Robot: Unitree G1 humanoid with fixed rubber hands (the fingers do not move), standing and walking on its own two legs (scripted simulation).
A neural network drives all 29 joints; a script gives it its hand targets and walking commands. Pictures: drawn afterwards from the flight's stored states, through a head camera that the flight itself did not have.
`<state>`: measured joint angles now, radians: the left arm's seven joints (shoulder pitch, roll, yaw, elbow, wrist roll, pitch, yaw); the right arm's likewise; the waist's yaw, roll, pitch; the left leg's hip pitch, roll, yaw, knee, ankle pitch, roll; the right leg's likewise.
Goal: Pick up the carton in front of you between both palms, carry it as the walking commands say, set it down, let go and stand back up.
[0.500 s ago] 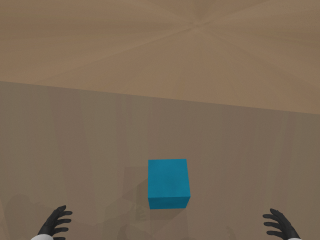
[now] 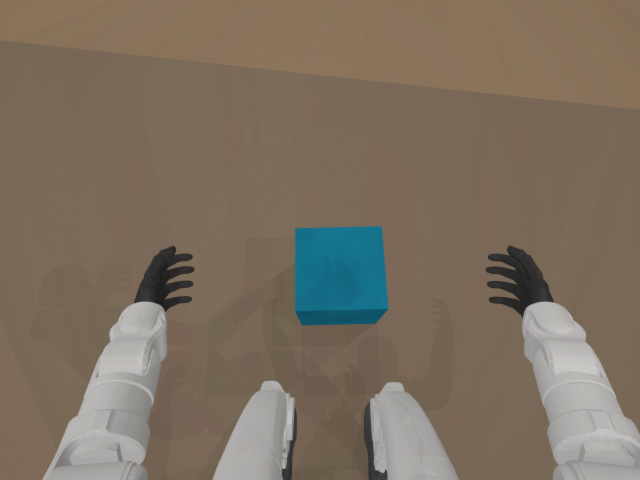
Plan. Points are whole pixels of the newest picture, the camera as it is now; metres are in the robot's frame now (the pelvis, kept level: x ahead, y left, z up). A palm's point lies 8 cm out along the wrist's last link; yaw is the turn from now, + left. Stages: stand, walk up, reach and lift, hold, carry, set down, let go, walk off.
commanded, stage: reach and lift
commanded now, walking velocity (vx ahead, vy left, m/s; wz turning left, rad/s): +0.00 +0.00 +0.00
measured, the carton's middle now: (338, 279) +0.46 -0.02 -0.58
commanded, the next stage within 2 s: none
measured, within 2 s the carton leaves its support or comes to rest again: neither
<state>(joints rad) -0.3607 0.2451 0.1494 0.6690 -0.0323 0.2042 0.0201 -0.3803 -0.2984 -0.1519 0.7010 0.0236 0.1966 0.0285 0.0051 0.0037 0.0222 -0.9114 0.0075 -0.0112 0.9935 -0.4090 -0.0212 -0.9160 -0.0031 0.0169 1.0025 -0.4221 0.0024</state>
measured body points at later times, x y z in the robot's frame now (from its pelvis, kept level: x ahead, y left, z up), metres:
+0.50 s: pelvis -0.06 +0.00 -0.06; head +0.26 -0.01 +0.26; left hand +0.48 +0.18 -0.16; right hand +0.50 -0.21 -0.16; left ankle +0.02 +0.13 -0.67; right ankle +0.02 -0.12 -0.67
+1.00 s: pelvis -0.06 +0.00 -0.23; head +0.30 -0.01 +0.04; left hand +0.47 +0.18 -0.39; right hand +0.48 -0.21 -0.39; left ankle +0.02 +0.13 -0.67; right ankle +0.02 -0.13 -0.67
